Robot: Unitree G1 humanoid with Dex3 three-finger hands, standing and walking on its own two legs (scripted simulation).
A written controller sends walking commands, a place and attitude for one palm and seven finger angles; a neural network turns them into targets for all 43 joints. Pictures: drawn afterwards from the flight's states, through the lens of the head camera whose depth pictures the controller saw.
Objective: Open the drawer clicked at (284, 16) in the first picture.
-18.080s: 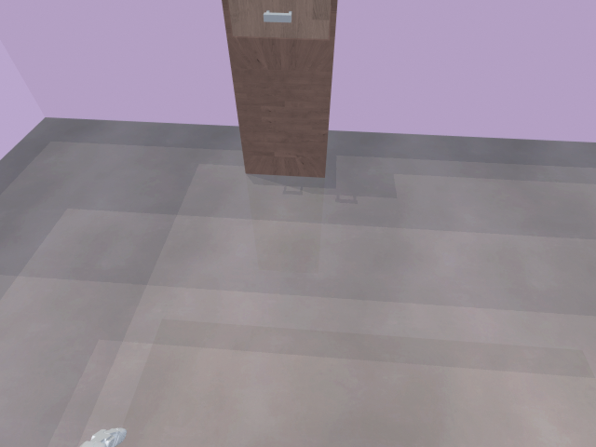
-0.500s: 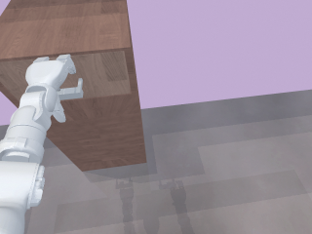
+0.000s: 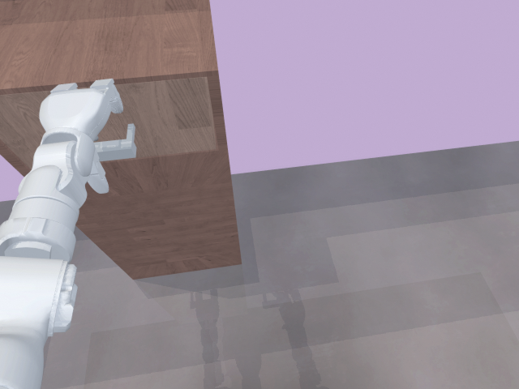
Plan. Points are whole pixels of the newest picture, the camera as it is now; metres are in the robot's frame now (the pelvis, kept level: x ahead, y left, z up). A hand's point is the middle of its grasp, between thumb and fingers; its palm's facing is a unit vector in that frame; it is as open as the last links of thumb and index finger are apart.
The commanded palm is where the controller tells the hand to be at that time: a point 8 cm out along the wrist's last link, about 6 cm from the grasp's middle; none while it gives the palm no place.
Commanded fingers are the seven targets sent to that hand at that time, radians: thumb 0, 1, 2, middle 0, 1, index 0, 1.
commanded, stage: re-aim the fingers above the handle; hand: left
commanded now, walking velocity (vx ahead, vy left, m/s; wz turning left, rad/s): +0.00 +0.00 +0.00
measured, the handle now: (106, 141) +0.53 +0.25 +0.04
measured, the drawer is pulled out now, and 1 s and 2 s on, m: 0.00 0.00 0.00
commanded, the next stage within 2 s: lower the fingers behind the handle in 0.98 s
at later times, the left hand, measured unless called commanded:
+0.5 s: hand (88, 139) +0.49 +0.25 +0.09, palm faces -0.02 -0.02 -1.00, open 13.8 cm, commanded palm +0.46 +0.26 +0.15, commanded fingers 0.00 -0.50 0.30 -0.30 -1.20 -0.30 -1.20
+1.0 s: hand (77, 144) +0.48 +0.27 +0.09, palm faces -0.04 -0.01 -1.00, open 13.9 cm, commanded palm +0.46 +0.26 +0.15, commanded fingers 0.00 -0.50 0.30 -0.30 -1.20 -0.30 -1.20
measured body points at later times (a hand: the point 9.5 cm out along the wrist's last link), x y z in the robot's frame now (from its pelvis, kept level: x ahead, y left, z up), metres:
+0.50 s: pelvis +0.00 -0.01 +0.00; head +0.08 -0.01 +0.44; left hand +0.48 +0.25 +0.15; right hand +0.04 -0.29 -0.13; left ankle -0.01 +0.11 -0.72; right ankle -0.03 -0.13 -0.72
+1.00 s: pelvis +0.00 +0.00 +0.00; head +0.08 -0.01 +0.44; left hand +0.48 +0.26 +0.15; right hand +0.04 -0.28 -0.13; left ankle -0.01 +0.11 -0.72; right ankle -0.03 -0.13 -0.72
